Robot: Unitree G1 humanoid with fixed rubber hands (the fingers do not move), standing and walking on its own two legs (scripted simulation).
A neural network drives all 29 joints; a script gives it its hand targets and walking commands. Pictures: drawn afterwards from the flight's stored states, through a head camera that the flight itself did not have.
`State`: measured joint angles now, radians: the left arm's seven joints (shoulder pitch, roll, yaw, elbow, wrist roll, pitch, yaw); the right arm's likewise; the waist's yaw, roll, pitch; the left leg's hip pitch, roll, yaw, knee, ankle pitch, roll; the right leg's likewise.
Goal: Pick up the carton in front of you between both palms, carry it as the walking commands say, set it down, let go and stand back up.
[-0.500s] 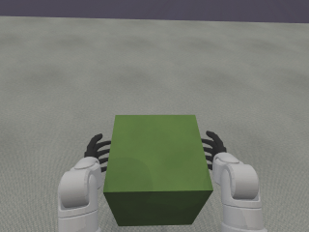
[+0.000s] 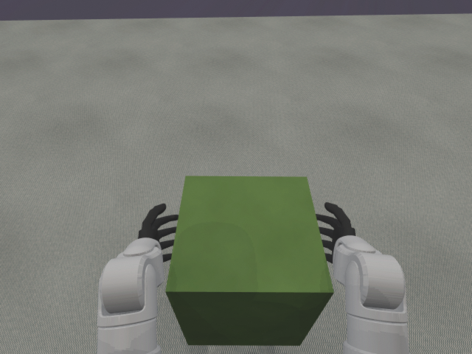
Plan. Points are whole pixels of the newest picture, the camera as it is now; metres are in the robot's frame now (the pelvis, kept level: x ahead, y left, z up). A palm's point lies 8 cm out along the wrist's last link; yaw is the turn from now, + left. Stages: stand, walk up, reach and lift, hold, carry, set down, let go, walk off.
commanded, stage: carry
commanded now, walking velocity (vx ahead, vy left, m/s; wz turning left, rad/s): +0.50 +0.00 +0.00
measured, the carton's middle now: (245, 264) +0.28 +0.00 -0.01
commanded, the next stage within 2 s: none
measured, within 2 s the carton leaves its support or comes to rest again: neither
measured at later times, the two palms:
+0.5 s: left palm (163, 123) +0.60 +0.18 +0.08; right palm (292, 122) +0.58 -0.12 +0.08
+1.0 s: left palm (194, 67) +0.89 +0.13 +0.07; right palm (292, 68) +0.89 -0.17 +0.06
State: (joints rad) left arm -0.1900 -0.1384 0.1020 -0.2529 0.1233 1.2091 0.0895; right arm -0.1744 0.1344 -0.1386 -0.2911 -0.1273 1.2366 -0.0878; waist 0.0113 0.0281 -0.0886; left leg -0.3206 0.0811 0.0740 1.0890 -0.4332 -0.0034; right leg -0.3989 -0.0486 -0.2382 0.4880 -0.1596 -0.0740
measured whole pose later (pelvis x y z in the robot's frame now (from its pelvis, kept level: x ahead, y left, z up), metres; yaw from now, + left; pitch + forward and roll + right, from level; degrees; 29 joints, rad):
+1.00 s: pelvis +0.62 -0.02 +0.01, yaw +0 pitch +4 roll +1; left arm -0.19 -0.14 0.11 -0.27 0.12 1.18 0.09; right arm -0.18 0.14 -0.13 -0.30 -0.13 1.21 -0.09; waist 0.00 0.03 0.00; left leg -0.36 0.05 0.08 0.93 -0.47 -0.02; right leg -0.36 -0.04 -0.23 0.39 -0.10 -0.08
